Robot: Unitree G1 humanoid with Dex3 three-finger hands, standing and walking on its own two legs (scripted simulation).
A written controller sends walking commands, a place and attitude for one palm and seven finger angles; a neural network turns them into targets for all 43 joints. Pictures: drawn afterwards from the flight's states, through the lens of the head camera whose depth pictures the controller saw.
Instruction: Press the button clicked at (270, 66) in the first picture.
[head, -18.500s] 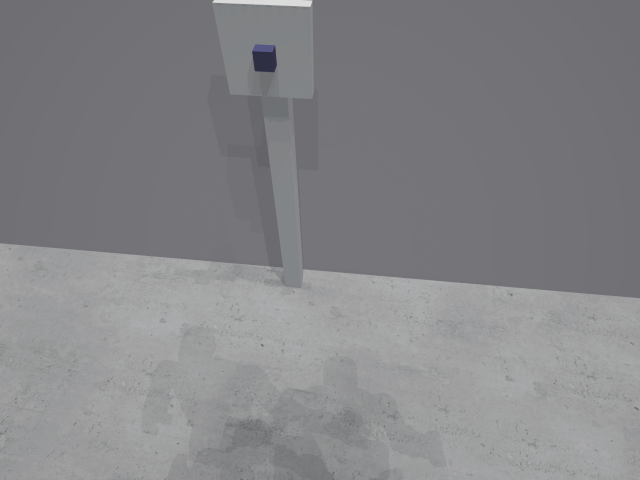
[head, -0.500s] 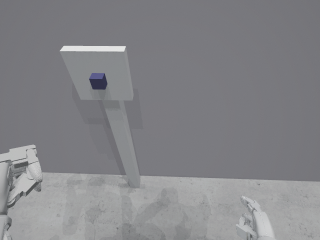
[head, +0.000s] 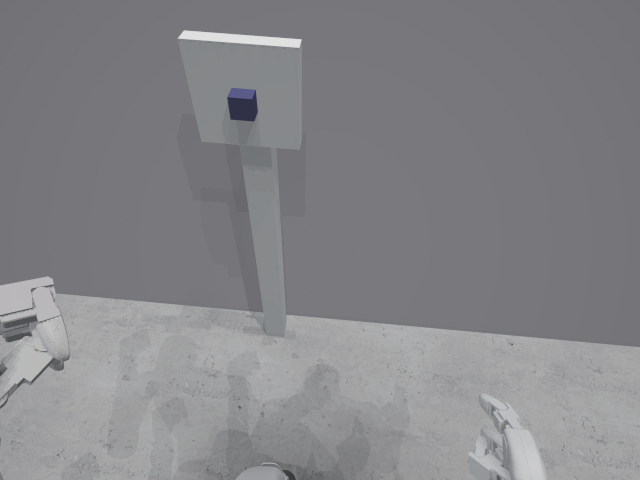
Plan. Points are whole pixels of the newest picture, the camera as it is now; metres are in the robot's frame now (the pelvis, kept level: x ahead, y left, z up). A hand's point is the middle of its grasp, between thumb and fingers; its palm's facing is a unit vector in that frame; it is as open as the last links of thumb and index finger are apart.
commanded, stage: step back with the hand held close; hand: left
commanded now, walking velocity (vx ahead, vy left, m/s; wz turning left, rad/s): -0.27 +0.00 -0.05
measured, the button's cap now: (243, 103) +0.63 +0.17 +0.14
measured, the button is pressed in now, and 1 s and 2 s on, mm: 0 0 0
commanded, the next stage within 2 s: stop stepping back and stand still in 0.30 s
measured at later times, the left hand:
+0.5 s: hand out of the picture +0.05 +0.24 +0.20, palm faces +0.32 -0.85 -0.43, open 3.1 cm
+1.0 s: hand out of the picture -0.05 +0.26 +0.19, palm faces +0.31 -0.82 -0.48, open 3.1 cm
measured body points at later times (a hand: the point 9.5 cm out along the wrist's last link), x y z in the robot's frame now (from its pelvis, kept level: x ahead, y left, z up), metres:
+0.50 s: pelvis -0.15 +0.03 -0.01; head -0.13 +0.05 +0.44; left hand +0.02 +0.29 +0.22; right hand +0.04 -0.19 -0.08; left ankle +0.03 +0.09 -0.70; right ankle -0.24 -0.07 -0.73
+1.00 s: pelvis -0.24 +0.03 +0.01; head -0.27 +0.04 +0.46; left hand -0.07 +0.30 +0.22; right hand -0.13 -0.23 -0.08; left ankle -0.17 +0.15 -0.65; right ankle -0.24 -0.03 -0.73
